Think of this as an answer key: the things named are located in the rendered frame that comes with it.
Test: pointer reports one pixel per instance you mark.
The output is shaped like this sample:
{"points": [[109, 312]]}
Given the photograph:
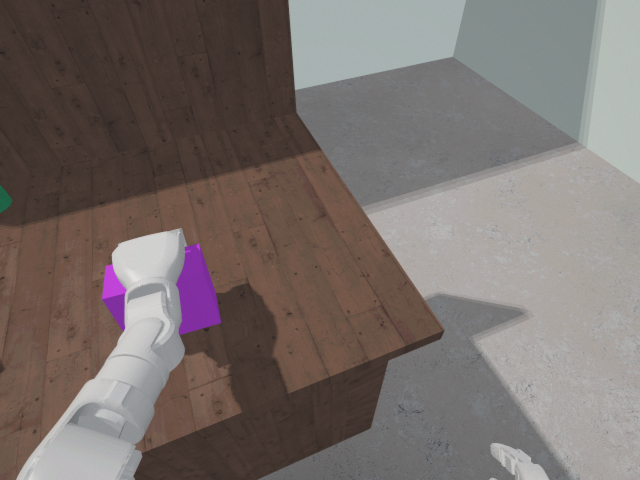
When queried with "right robot hand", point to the right robot hand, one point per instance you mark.
{"points": [[517, 463]]}

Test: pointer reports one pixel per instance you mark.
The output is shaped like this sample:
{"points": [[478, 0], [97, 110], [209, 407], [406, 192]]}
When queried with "left robot forearm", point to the left robot forearm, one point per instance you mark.
{"points": [[120, 400]]}

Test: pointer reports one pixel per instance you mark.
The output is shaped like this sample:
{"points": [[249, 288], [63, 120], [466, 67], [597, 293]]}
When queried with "robot left upper arm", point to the robot left upper arm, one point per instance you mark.
{"points": [[79, 453]]}

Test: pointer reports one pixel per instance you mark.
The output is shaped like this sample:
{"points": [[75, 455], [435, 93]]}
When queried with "left robot hand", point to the left robot hand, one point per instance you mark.
{"points": [[159, 255]]}

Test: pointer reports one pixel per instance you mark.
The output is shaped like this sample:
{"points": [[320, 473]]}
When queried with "table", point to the table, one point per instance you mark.
{"points": [[125, 118]]}

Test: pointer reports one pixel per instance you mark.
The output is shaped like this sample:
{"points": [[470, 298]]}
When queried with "sponge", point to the sponge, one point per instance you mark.
{"points": [[199, 306]]}

